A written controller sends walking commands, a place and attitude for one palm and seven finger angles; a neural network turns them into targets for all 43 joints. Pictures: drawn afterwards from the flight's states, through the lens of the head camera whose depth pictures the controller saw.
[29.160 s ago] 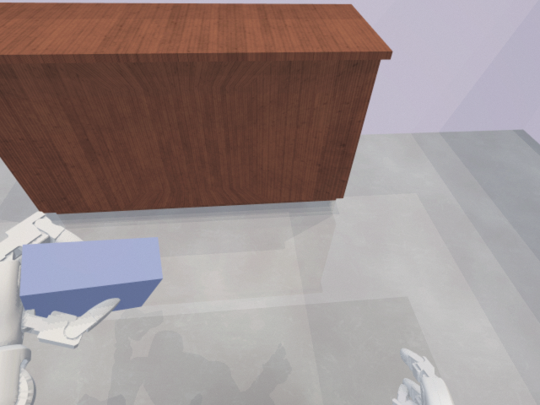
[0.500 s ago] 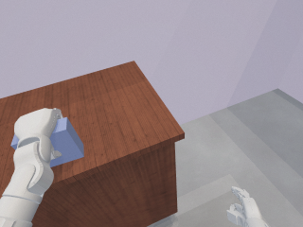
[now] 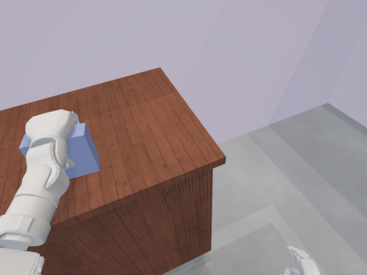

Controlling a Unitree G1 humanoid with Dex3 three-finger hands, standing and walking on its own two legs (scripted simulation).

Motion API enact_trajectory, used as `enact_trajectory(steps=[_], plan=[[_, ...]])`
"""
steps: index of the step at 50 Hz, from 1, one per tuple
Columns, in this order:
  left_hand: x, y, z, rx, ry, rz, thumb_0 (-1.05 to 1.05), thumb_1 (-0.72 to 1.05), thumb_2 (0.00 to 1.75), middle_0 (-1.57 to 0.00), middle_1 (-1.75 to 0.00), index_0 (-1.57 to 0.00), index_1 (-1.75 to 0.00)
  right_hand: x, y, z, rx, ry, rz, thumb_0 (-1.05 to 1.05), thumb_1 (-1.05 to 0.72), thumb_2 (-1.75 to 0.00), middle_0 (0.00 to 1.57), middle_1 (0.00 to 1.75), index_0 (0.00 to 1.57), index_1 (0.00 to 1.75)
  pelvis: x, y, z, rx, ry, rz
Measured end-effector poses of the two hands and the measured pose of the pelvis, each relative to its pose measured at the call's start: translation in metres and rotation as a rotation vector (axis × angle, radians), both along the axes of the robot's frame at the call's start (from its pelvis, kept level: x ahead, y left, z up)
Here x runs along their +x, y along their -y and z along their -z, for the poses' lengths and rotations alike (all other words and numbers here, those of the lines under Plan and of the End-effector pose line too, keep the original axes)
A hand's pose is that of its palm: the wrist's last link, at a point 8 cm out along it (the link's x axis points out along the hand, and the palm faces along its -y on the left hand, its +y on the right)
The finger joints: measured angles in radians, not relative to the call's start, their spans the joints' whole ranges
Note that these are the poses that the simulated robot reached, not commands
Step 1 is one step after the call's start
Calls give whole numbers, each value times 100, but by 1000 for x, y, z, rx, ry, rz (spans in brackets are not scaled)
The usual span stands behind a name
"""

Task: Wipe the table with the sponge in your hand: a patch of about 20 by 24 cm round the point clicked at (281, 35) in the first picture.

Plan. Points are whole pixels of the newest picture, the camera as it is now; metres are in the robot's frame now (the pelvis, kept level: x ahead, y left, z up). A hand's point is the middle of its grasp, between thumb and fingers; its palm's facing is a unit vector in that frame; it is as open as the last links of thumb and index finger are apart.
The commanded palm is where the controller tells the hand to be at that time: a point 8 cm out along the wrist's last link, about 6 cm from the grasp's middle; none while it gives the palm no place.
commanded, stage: wipe forward along the middle lane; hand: left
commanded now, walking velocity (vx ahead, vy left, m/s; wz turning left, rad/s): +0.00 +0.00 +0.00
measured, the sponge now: (68, 160) +0.33 +0.32 +0.09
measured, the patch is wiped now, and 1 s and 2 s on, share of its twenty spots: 0.95 0.95 0.95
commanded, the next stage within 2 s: slide back across to the first lane in 0.74 s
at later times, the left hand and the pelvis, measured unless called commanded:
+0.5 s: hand (65, 130) +0.39 +0.33 +0.13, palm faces -0.09 +0.00 -1.00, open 9.2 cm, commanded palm +0.37 +0.34 +0.16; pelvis +0.01 -0.01 +0.00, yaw +0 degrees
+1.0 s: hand (61, 119) +0.43 +0.36 +0.13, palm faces -0.10 +0.00 -0.99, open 9.3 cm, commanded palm +0.40 +0.38 +0.18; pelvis +0.02 +0.01 +0.00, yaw -1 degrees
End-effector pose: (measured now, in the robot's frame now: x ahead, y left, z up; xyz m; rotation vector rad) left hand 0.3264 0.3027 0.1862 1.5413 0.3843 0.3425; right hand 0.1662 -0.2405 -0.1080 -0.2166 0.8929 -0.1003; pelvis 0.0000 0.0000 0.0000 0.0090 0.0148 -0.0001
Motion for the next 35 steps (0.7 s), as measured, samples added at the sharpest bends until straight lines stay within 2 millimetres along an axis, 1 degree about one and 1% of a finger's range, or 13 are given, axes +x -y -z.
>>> enact_trajectory(steps=[7,14,22,27,35], plan=[[11,-2,1,11,-11,7,0,-54,115,-82,-139,-88,-139,-8,5,6,-3,-38,13,1,-90,-90,20,30,20,30,3,1,1,-1,-17,-4],[21,-7,1,9,-17,-1,0,-54,115,-83,-139,-89,-139,-11,10,9,-9,-66,23,1,-90,-90,20,30,20,30,5,4,2,-2,-31,-6],[40,-15,0,7,-52,-12,0,-55,116,-83,-139,-89,-140,-18,19,10,-25,-88,48,1,-90,-90,21,30,20,30,7,7,3,-4,-51,-7],[52,-20,-1,11,-68,-3,1,-55,116,-83,-138,-89,-140,-27,26,12,-37,-117,72,1,-90,-90,20,30,20,30,10,8,3,-6,-69,-2],[64,-30,0,8,-65,9,1,-56,116,-83,-138,-89,-141,-49,34,17,-48,-190,116,1,-90,-90,20,30,20,30,15,6,4,-9,-90,6]])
